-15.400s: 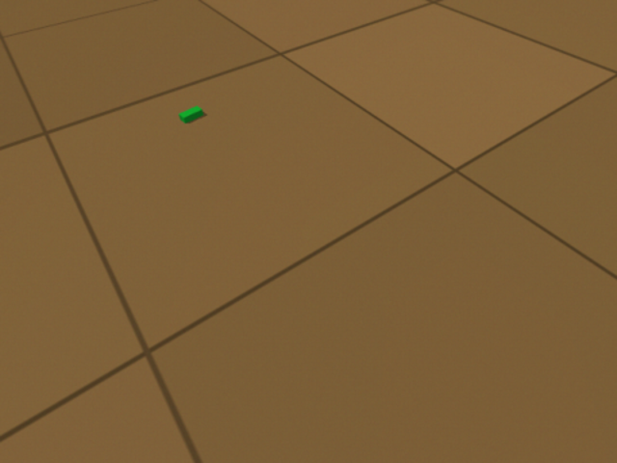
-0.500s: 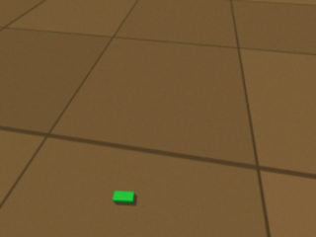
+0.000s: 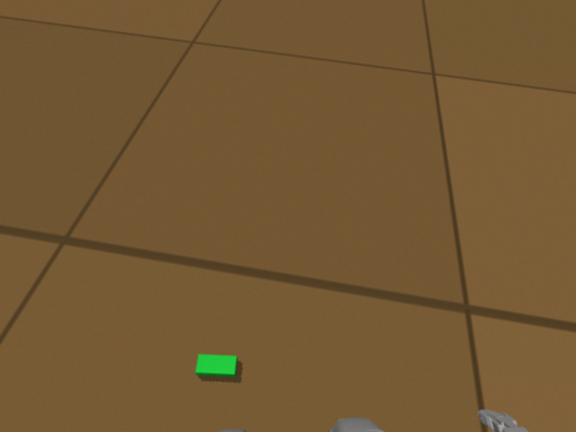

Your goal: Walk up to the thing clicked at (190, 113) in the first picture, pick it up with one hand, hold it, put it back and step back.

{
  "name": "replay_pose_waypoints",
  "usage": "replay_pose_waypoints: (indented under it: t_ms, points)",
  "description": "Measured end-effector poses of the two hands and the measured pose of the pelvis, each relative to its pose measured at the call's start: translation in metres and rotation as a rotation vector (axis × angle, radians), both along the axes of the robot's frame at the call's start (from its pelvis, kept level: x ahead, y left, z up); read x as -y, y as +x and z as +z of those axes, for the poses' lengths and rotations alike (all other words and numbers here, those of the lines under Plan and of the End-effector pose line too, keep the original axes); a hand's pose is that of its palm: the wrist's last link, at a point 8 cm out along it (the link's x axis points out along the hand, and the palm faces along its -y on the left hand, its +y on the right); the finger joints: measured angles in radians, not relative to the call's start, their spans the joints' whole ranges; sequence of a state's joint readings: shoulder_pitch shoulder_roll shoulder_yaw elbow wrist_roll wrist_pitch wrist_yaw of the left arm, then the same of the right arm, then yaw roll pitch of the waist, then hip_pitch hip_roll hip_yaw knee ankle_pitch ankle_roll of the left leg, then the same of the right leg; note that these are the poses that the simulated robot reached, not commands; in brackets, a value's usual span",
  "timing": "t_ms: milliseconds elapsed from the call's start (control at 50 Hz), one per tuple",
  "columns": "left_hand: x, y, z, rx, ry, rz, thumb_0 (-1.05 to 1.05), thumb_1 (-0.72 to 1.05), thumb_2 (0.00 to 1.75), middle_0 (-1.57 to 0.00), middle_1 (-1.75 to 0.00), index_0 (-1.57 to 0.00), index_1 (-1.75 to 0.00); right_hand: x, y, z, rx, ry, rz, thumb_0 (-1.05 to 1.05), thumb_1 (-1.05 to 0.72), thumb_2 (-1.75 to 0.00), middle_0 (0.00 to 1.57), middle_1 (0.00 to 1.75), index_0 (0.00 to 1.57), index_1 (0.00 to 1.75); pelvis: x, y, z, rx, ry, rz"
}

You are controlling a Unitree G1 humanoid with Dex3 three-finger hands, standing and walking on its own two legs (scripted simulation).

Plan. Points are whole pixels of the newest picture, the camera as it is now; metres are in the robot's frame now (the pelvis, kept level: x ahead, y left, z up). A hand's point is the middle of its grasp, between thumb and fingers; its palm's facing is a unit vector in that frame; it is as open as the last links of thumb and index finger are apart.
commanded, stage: walk up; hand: left
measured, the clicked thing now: (217, 365) +0.38 +0.22 -0.75
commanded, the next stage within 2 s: none
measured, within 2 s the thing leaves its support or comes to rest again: neither
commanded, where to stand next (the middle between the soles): +0.00 -0.03 m, yaw +0 degrees
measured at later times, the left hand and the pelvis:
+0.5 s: hand out of the picture +0.06 +0.22 -0.15, palm faces +0.02 -0.93 -0.36, open 7.4 cm; pelvis -0.04 -0.03 -0.01, yaw +3 degrees
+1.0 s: hand out of the picture +0.05 +0.23 -0.14, palm faces +0.04 -0.93 -0.35, open 7.4 cm; pelvis -0.01 -0.03 +0.00, yaw +2 degrees
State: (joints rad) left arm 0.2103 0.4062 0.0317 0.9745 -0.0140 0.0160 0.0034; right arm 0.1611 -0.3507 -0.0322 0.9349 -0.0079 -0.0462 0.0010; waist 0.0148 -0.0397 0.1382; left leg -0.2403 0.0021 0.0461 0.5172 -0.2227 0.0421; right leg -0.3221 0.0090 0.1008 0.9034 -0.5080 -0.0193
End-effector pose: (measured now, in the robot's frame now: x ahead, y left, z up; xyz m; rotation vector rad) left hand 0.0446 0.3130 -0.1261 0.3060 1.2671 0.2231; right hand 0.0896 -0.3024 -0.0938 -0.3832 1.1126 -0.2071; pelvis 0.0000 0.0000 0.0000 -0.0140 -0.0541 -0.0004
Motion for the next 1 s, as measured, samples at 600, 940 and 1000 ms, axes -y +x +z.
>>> replay_pose_waypoints:
  t_ms: [600, 940, 1000]
  points:
    - [0.041, -0.017, 0.008, 0.118, -0.012, -0.006, 0.01, 0.90, 0.90, -0.20, -0.30, -0.20, -0.30, 0.040, -0.085, -0.018, -0.136, 0.005, 0.003, 0.00, -0.91, -0.90, 0.21, 0.30, 0.21, 0.30, 0.033, -0.036, -0.006, -0.014, 0.038, 0.045]
    - [0.043, -0.012, 0.020, 0.078, 0.005, 0.015, 0.01, 0.91, 0.90, -0.20, -0.30, -0.20, -0.30, 0.023, -0.014, -0.019, -0.025, 0.074, 0.029, 0.00, -0.91, -0.90, 0.21, 0.30, 0.21, 0.30, 0.031, -0.016, 0.004, -0.021, 0.014, 0.033]
    - [0.041, 0.000, 0.022, 0.098, 0.011, 0.011, 0.01, 0.91, 0.90, -0.20, -0.30, -0.20, -0.30, 0.019, -0.005, -0.018, -0.011, 0.078, 0.027, 0.00, -0.91, -0.90, 0.21, 0.30, 0.21, 0.30, 0.030, -0.014, 0.005, -0.019, 0.015, 0.032]
